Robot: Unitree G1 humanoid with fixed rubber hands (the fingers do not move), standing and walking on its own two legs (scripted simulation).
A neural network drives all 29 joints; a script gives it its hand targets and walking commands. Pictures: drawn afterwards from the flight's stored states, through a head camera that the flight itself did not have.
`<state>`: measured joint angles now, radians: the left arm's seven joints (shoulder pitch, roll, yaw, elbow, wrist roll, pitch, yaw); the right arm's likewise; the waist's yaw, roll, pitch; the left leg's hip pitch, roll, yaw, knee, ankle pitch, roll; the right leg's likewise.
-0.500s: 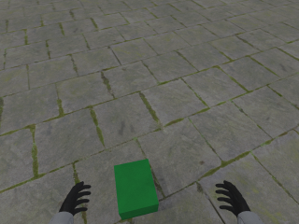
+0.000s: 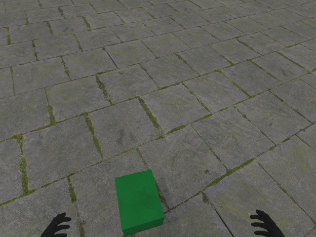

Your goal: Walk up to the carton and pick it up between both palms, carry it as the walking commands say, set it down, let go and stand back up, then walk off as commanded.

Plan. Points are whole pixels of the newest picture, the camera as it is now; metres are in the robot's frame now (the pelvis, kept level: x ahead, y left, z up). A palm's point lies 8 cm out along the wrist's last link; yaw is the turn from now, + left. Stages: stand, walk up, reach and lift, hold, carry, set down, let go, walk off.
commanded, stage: stand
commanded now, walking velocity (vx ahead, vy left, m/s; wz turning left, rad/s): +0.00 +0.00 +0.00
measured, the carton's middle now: (138, 201) +0.40 +0.08 -0.68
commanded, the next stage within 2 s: walk off in 1.34 s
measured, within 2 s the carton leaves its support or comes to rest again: neither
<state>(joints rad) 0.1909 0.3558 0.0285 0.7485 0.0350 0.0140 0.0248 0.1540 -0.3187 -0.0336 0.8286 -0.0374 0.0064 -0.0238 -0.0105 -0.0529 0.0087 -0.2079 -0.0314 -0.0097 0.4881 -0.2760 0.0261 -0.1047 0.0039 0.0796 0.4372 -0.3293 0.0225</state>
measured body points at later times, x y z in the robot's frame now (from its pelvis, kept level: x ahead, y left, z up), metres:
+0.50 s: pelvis -0.01 +0.00 +0.00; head -0.02 +0.02 +0.45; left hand +0.10 +0.30 -0.11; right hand +0.10 -0.31 -0.10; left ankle -0.01 +0.10 -0.74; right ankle -0.06 -0.14 -0.74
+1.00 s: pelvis -0.02 +0.00 +0.01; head -0.02 +0.01 +0.46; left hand +0.07 +0.31 -0.12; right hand +0.08 -0.32 -0.10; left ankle -0.01 +0.10 -0.74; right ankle -0.06 -0.14 -0.74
